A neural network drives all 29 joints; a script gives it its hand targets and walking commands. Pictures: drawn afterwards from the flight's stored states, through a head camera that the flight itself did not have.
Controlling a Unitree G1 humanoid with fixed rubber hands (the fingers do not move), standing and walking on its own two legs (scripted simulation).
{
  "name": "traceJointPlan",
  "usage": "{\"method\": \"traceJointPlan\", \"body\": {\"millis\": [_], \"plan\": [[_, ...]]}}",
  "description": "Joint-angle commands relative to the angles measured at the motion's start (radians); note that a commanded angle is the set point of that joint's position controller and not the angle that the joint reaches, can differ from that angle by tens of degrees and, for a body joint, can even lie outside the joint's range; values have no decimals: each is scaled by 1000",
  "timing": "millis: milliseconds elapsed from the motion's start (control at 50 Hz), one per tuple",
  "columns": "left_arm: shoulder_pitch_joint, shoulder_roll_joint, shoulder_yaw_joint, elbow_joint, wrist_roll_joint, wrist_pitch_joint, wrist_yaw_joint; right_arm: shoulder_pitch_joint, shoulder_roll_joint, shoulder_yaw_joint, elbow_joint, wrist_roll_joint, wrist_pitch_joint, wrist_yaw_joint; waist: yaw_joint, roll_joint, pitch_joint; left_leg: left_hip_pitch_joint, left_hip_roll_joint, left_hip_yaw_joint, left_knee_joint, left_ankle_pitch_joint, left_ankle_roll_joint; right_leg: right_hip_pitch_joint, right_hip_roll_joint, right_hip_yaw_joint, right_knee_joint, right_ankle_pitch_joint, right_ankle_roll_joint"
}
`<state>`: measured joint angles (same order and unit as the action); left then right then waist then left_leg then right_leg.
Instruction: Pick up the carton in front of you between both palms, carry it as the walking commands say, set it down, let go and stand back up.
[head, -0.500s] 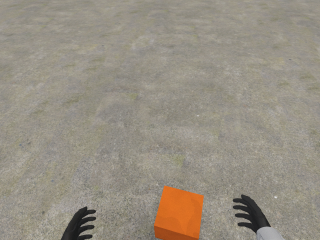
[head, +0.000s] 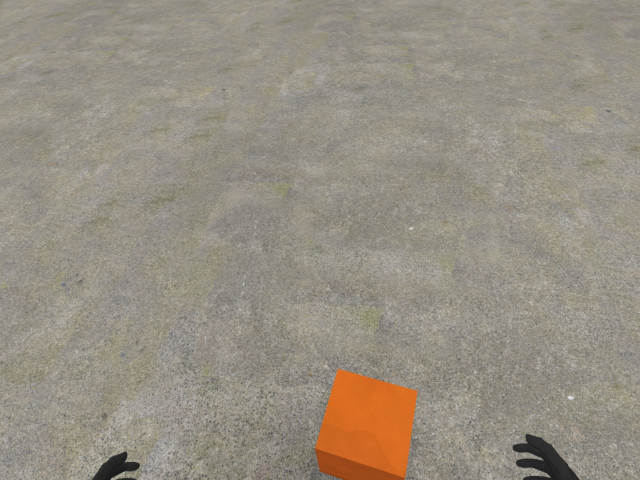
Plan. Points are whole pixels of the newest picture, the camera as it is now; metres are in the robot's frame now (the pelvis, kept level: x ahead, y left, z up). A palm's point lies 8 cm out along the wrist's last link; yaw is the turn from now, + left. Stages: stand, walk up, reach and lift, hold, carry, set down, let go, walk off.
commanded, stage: stand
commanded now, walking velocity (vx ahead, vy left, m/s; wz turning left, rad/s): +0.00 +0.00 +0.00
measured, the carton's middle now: (366, 433) +0.36 -0.08 -0.65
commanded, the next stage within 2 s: none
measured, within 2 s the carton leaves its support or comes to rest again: neither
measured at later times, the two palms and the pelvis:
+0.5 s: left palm out of the picture +0.11 +0.30 -0.08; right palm out of the picture +0.13 -0.29 -0.10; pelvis +0.01 +0.00 +0.01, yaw +0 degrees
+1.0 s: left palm out of the picture +0.08 +0.31 -0.09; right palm out of the picture +0.09 -0.30 -0.10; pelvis -0.01 +0.00 +0.01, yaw +0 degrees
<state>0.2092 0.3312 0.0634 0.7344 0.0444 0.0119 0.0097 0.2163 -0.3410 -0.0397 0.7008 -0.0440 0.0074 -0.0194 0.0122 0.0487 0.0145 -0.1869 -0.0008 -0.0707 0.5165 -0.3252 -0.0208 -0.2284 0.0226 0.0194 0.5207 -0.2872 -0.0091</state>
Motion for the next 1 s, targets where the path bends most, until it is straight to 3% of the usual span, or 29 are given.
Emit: {"method": "traceJointPlan", "body": {"millis": [0, 280, 980], "plan": [[-37, 144, 28, -38, -5, -18, 7, -40, -132, -26, -45, 4, -22, -8, -3, -54, -68, 22, 62, -44, -61, 275, 25, 46, -85, 67, -82, 266, -8], [-68, 161, 22, 67, -16, -18, 11, -61, -157, -7, 51, 13, -27, -16, -1, -36, -58, 50, 76, -48, -95, 359, 24, 102, -101, 75, -104, 352, -10], [-121, 202, -3, 218, -28, -24, -2, -88, -200, 15, 210, 19, -36, -5, -5, -43, -7, 40, 95, -70, -205, 210, 32, 111, -120, 103, -201, 189, -13]]}}
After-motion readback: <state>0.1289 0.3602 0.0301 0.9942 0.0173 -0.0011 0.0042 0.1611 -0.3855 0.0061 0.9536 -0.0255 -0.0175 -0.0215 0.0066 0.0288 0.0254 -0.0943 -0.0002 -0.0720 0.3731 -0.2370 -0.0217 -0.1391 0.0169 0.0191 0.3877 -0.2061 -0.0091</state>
